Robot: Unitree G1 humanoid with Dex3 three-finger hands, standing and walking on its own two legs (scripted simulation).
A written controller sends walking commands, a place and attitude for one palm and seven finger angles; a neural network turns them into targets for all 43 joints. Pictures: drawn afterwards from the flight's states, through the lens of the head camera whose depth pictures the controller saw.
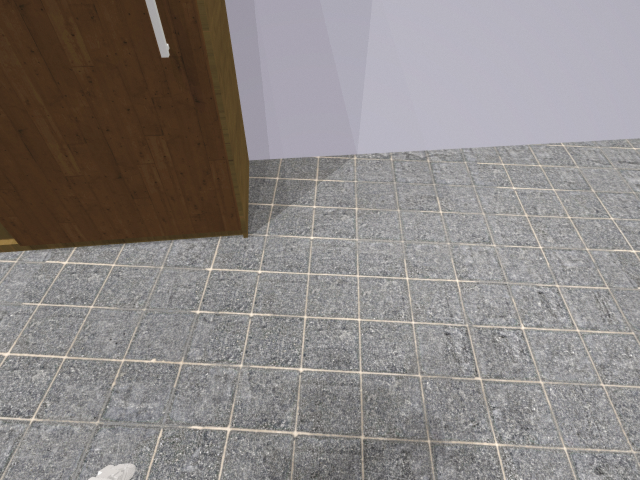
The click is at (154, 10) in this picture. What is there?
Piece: wardrobe's sliding door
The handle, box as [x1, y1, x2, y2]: [145, 0, 169, 57]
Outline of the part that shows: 145,0 161,57 167,57 169,54 168,44 165,42 154,0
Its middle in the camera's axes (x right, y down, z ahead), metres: -0.43 -0.59 +0.99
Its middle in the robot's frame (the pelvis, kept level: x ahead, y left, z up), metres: +1.13 +0.50 +0.14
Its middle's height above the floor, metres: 0.91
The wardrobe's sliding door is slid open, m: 0.00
